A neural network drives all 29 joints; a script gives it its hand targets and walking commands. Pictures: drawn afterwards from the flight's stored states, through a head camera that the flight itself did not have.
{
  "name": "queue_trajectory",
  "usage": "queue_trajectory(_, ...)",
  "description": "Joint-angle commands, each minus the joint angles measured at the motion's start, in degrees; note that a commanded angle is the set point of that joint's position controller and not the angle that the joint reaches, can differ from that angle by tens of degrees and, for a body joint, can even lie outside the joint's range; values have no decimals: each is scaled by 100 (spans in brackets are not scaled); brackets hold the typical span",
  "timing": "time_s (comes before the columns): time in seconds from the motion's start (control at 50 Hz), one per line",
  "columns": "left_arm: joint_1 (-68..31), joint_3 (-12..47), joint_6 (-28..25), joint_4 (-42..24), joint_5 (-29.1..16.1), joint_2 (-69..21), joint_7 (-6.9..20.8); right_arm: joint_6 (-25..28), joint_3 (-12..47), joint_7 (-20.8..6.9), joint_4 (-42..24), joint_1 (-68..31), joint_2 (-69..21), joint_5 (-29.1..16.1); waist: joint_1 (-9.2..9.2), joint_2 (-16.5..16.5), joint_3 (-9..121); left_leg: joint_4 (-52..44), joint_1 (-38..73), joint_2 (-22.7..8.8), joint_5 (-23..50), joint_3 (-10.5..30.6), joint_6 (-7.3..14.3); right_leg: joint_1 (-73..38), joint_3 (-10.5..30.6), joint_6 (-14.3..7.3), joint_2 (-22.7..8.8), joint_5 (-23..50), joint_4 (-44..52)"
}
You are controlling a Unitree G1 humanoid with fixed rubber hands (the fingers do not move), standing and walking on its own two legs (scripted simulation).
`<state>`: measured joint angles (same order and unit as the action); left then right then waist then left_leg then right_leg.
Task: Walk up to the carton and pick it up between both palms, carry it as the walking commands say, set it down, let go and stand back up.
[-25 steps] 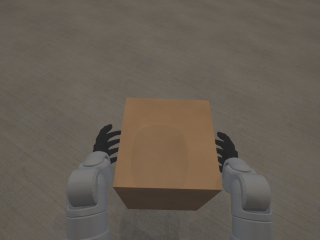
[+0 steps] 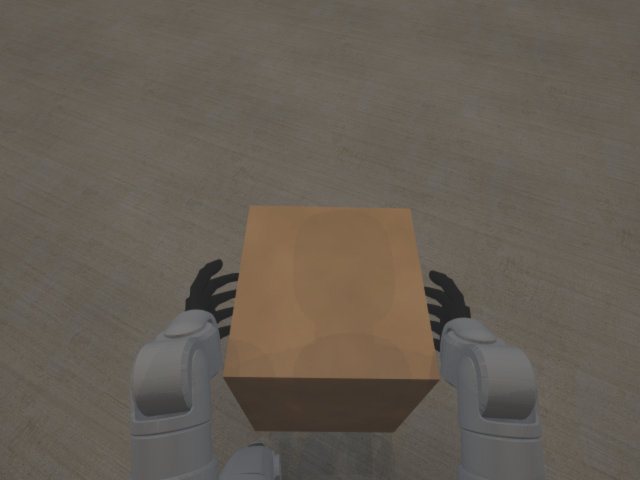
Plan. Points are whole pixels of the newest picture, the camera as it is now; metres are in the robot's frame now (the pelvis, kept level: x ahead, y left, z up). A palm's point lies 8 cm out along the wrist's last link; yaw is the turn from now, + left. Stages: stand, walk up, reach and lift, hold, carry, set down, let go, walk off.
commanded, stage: carry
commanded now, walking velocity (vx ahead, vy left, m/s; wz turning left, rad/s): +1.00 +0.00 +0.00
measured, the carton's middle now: (327, 327) +0.31 +0.01 -0.02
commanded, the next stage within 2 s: none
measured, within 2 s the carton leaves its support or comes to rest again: neither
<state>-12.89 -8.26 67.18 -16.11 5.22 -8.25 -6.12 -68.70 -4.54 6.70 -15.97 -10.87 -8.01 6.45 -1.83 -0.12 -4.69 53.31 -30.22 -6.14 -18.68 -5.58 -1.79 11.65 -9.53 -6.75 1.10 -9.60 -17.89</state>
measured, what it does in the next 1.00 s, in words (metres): walks ahead: left foot, then right foot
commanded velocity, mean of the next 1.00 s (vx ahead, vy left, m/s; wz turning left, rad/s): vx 1.00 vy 0.00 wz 0.00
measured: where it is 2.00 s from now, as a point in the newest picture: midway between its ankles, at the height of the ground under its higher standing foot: (353, 119)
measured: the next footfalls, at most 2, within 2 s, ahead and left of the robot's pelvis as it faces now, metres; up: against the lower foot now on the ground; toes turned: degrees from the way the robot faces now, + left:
left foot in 0.34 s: +0.46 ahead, +0.17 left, +0.00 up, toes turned +10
right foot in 0.64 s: +0.76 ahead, -0.16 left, +0.00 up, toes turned -9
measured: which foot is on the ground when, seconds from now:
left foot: up 0.00-0.32, down 0.34-0.68, up 0.70-1.00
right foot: down 0.00-0.38, up 0.40-0.62, down 0.64-1.00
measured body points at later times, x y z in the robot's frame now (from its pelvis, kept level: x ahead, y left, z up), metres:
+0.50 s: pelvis +0.42 +0.02 -0.03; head +0.42 +0.00 +0.42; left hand +0.71 +0.14 +0.02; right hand +0.68 -0.15 +0.01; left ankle +0.42 +0.16 -0.75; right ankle +0.32 -0.06 -0.65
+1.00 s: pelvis +0.89 -0.03 -0.01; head +0.90 -0.05 +0.44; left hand +1.19 +0.09 +0.08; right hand +1.17 -0.20 +0.07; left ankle +1.06 +0.11 -0.71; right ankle +0.72 -0.15 -0.75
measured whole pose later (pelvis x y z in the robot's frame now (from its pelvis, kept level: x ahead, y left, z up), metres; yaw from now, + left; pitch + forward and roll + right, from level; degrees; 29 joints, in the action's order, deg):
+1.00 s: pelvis +0.89 -0.03 -0.01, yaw -2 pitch +3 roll +4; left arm -13.3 -6.6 65.7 -18.5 4.4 -8.3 -5.8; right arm -68.3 -4.4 7.4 -22.1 -9.1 -7.7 6.3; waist -0.6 3.3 2.2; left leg 29.8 -31.8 -2.9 -5.6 -9.9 -1.6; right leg -5.4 -6.5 3.2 -8.4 -22.1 -14.6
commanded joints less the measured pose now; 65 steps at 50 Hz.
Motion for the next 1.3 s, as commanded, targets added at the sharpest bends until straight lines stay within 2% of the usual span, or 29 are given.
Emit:
queue_trajectory(0.0, -2458, 4377, -83, -665, -2546, -5732, 1523, 438, 4130, -1186, -1381, -2984, -5646, -2410, 53, 472, 2708, -400, -1044, -114, 1073, 178, -65, -2892, 1683, -338, -1874, -267, 1361)
queue_trajectory(0.18, -1817, 4005, 293, 349, -2157, -5092, 1606, 83, 3883, -1253, -353, -2550, -5005, -2049, 10, 1199, 1232, -1855, -1418, 486, 954, -920, 50, -3386, 751, 18, -1512, 2892, 930)
queue_trajectory(0.24, -1681, 3829, 367, 685, -2037, -4979, 1637, 16, 3785, -1294, -151, -2879, -4860, -2063, 146, 1774, 1669, -2393, 1127, 1140, 612, -1689, 259, -2499, -243, 455, -1280, 6561, -1011)
queue_trajectory(0.26, -1777, 3819, 375, 744, -2059, -4905, 1648, 10, 3794, -1320, -153, -3072, -4939, -2080, 445, 1630, 2141, -2486, 2893, 1017, 745, -1558, 406, -1292, -560, 674, -1220, 6586, -2726)
queue_trajectory(0.28, -1945, 3861, 380, 773, -2023, -4835, 1652, -8, 3854, -1333, -203, -3387, -4938, -2171, 632, 377, 2449, -2789, 4848, -157, -364, 917, 999, 1298, -256, 1004, -842, 4423, -5015)
queue_trajectory(0.3, -1959, 4000, 401, 797, -2009, -5128, 1689, 25, 3930, -1367, -178, -3626, -4922, -2240, 369, -1598, 2364, -3842, 5804, -1501, 276, 4209, 1811, 3483, 579, 1008, 558, -1325, -6457)
queue_trajectory(0.32, -2347, 4005, 326, 704, -2057, -5082, 1697, 31, 3874, -1416, -66, -3529, -5123, -2354, 341, -402, 2276, -3343, 5561, -1794, 1012, 4170, 1983, 3701, 1829, 638, -36, -1806, -7236)
queue_trajectory(0.34, -2709, 4099, 175, 220, -2304, -5185, 1747, 123, 4063, -1335, -410, -3773, -5301, -2383, 434, 40, 2212, -3197, 5306, -1782, 1281, 3645, 2020, 3896, 1966, 474, -377, -1893, -7458)
queue_trajectory(0.38, -3506, 4139, 10, -498, -2557, -5521, 1718, 211, 4412, -1294, -1552, -4732, -5551, -2757, 431, 26, 1817, -3745, 3958, -1603, 36, 2378, 1446, 3572, 1768, 472, -843, -1130, -6875)
queue_trajectory(0.4, -3620, 4154, 29, -442, -2612, -5816, 1703, 164, 4291, -1320, -1181, -4583, -5836, -2864, 340, 292, 1642, -4064, 2899, -1581, -650, 2291, 1215, 2753, 1746, 544, -1016, -799, -5909)
queue_trajectory(0.46, -3033, 4051, 19, -220, -2564, -5690, 1624, 187, 4046, -1254, -543, -3549, -5852, -2637, 188, -708, 1598, -4455, 1778, -1383, -514, 858, 775, 1211, 1175, 640, -1178, -1467, -2934)
queue_trajectory(0.52, -2294, 3932, -92, -14, -2176, -5475, 1566, 281, 4152, -1443, -264, -2696, -5766, -2638, 180, -1744, 2110, -3355, 2663, -783, 560, -797, 624, 589, 445, 688, -936, -456, -1597)
queue_trajectory(0.56, -2185, 4119, -133, -97, -2237, -5542, 1526, 330, 4138, -1444, -481, -2635, -5698, -2601, 47, -784, 2577, -1473, 2388, -263, 2437, -1129, 387, -844, -101, 683, -148, 91, -1078)
queue_trajectory(0.58, -2125, 4152, -135, -129, -2320, -5429, 1530, 327, 4102, -1392, -668, -2756, -5564, -2495, -112, 544, 2876, 161, 1283, 99, 2782, -1128, 144, -1969, 1143, 357, -808, -425, -591)
queue_trajectory(0.6, -2269, 4116, -130, -140, -2370, -5242, 1563, 318, 4111, -1313, -840, -2860, -5465, -2440, -40, 2304, 2805, 1548, -383, 734, 299, -705, -101, -2859, 3396, -193, -1949, -456, 50)
queue_trajectory(0.62, -2153, 4069, -113, 140, -2366, -5264, 1592, 308, 4160, -1249, -874, -2996, -5406, -2456, 68, 2575, 2772, 2252, -1116, 639, -1108, 17, -56, -3264, 4028, -411, -2370, 337, 81)
queue_trajectory(0.68, -2047, 4021, -27, 304, -2262, -5367, 1634, 244, 4037, -1241, -520, -2919, -5369, -2253, -67, 1124, 2477, 2206, -1631, 108, -461, 535, 156, -2834, 3256, -136, -2322, 549, 58)
queue_trajectory(0.76, -2453, 4218, -118, -177, -2445, -5715, 1615, 315, 4159, -1284, -794, -2935, -5703, -2336, -32, 1210, 2597, 522, -1379, -110, 35, 484, 65, -2581, 2182, 145, -2118, 714, 327)
queue_trajectory(0.86, -2608, 4398, -103, -666, -2602, -5567, 1590, 404, 4067, -1177, -1235, -2893, -5597, -2372, 30, 1154, 2323, -2210, 9, 403, 1411, -427, -1, -2171, 693, 337, -1586, 808, 869)
queue_trajectory(0.94, -2020, 4209, 130, -372, -2298, -5231, 1534, 182, 3772, -1304, -603, -2252, -5273, -2207, 270, 1020, 2605, -2879, 2505, 1085, 1579, -1407, 89, -1438, -189, 632, -1317, 3450, -1128)
queue_trajectory(0.96, -1974, 4178, 181, -296, -2184, -5093, 1525, 139, 3733, -1348, -416, -2280, -5204, -2204, 393, 499, 2887, -2691, 3385, 770, 1280, -1100, 247, -914, -354, 772, -1175, 3441, -2296)
queue_trajectory(0.98, -2009, 4161, 239, -214, -2085, -4931, 1523, 98, 3703, -1379, -184, -2274, -5136, -2189, 565, -636, 3032, -2845, 4485, -126, 80, 408, 642, 581, -261, 949, -851, 2187, -3936)
queue_trajectory(1.0, -1844, 4188, 323, 42, -1990, -4919, 1544, 70, 3696, -1425, 112, -2363, -5023, -2158, 395, -1764, 2815, -3517, 5366, -992, 174, 2709, 1175, 2342, 358, 1006, -27, -1230, -4972)
queue_trajectory(1.02, -1776, 4138, 332, 326, -1907, -4843, 1546, 38, 3656, -1484, 297, -2357, -5026, -2186, 324, -1283, 2524, -3556, 5417, -1345, 990, 3335, 1273, 3050, 1154, 820, -153, -2007, -5847)
queue_trajectory(1.06, -1839, 4092, 261, 812, -1960, -5154, 1600, 17, 3770, -1493, 174, -2732, -5147, -2162, 304, -27, 2017, -3716, 4455, -1445, 1028, 2951, 997, 3183, 1343, 603, -651, -1456, -5898)
queue_trajectory(1.1, -2543, 4104, 218, 571, -2153, -5512, 1575, 113, 4060, -1545, -415, -3762, -5346, -2535, 312, -250, 1665, -4089, 3353, -1321, -239, 2222, 954, 2695, 1333, 586, -1035, -832, -4996)
queue_trajectory(1.14, -2900, 4213, 172, 347, -2274, -5833, 1538, 168, 4109, -1573, -581, -4037, -5552, -2759, 293, -540, 1451, -4302, 2631, -1172, -382, 1618, 801, 2148, 1148, 689, -1082, -835, -4019)
queue_trajectory(1.22, -2942, 4255, -52, -219, -2299, -5878, 1429, 266, 4221, -1617, -640, -3681, -5783, -2984, 234, -1104, 1622, -4553, 2784, -1058, 279, 270, 831, 1718, 579, 761, -1070, -516, -2108)
queue_trajectory(1.28, -2595, 4300, -74, -336, -2275, -5761, 1378, 318, 4175, -1570, -801, -3171, -5684, -2868, 301, -1237, 1932, -4204, 3205, -932, 1474, -161, 769, 1181, -5, 786, -751, 396, -1337)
